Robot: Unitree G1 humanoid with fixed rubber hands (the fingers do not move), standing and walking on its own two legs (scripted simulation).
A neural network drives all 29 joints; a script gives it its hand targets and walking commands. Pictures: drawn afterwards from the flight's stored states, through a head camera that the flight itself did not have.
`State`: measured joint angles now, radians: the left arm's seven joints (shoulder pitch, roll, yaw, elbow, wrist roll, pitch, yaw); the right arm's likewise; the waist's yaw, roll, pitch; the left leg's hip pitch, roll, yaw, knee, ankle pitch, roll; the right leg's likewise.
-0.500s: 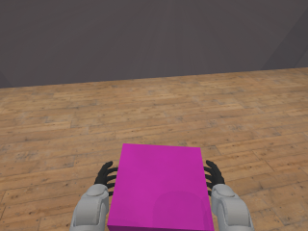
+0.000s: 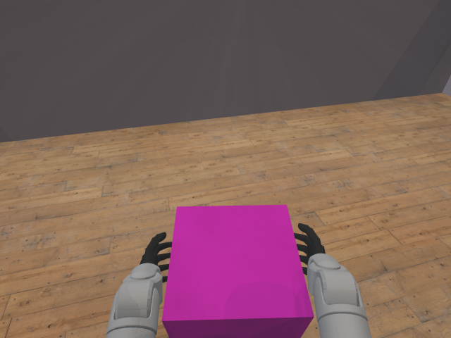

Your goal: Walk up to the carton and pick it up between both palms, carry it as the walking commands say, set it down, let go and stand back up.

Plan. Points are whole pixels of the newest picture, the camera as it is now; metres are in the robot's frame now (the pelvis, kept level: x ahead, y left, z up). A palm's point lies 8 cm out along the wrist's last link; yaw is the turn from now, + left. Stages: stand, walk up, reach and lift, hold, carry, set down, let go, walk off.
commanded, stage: hold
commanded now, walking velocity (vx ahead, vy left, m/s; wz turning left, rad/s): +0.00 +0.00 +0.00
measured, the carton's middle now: (232, 286) +0.27 +0.00 -0.02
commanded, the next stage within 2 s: set down in 0.08 s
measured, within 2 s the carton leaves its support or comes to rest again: neither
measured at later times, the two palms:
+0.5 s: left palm (158, 277) +0.27 +0.15 +0.01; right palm (314, 269) +0.29 -0.16 +0.01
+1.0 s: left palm (162, 295) +0.29 +0.16 -0.09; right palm (297, 282) +0.32 -0.14 -0.09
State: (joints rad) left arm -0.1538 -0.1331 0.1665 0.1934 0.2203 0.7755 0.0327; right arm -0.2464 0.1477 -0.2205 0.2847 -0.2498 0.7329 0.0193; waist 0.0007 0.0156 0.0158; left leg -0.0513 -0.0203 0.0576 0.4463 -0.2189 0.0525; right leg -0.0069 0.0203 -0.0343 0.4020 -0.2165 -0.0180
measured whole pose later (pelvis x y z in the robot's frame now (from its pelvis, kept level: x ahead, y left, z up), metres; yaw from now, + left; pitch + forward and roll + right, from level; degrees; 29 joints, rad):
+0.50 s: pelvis -0.02 -0.01 -0.01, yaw -1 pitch -6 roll +1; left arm -0.35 -0.18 0.36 0.45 0.30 0.62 0.01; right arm -0.38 0.16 -0.38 0.52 -0.35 0.55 0.04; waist 0.05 -0.01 0.03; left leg -0.21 -0.03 0.07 0.55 -0.23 0.04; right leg -0.21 0.03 0.01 0.60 -0.28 -0.04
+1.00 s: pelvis -0.03 -0.05 -0.05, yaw +2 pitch +12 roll +1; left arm -0.45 -0.07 0.39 0.51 0.26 0.35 -0.09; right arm -0.45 0.21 -0.34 0.52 -0.25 0.29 -0.09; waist 0.06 -0.06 0.04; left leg -0.76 -0.01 0.01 0.85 -0.30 0.00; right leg -0.74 0.04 -0.06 0.89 -0.36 -0.09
